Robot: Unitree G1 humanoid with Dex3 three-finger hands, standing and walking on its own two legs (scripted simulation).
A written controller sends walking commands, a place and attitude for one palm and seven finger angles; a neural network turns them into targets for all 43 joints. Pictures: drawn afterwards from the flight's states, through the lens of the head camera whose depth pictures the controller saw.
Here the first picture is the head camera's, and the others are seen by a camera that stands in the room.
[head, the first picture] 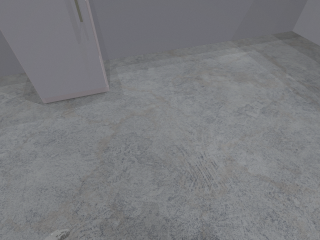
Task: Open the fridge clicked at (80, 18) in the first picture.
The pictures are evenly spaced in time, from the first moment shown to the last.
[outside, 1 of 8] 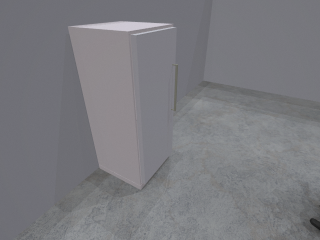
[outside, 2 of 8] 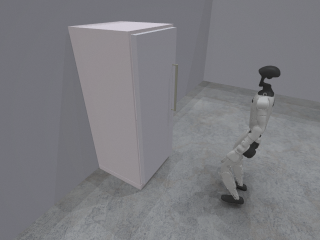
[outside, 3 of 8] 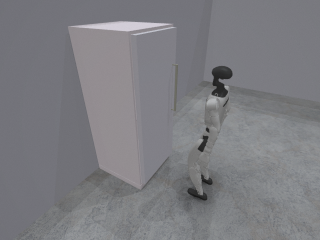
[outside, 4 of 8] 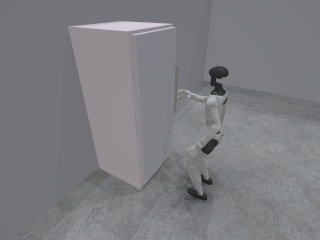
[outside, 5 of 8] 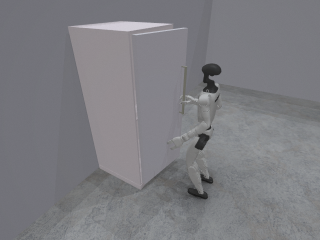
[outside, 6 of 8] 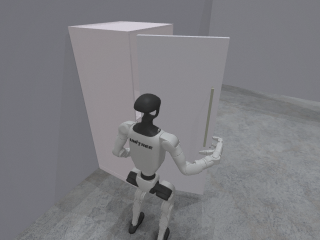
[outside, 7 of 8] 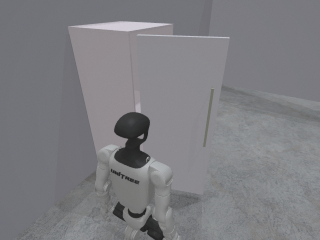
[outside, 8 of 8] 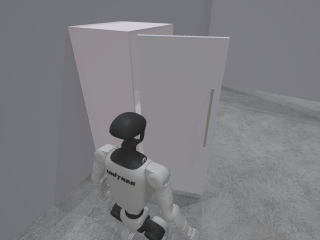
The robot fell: no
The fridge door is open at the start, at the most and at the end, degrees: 0 80 71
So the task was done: yes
